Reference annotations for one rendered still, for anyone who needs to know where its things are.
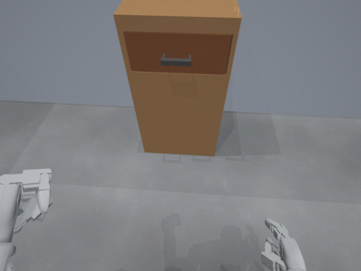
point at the robot right hand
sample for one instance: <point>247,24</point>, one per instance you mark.
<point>283,256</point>

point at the cabinet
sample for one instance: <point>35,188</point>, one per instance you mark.
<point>179,113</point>

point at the handle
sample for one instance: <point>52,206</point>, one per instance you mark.
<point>176,61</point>

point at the robot left forearm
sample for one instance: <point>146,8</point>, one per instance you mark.
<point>6,251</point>

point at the drawer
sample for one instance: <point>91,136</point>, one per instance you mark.
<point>209,52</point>

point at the robot left hand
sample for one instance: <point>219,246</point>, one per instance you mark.
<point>32,186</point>

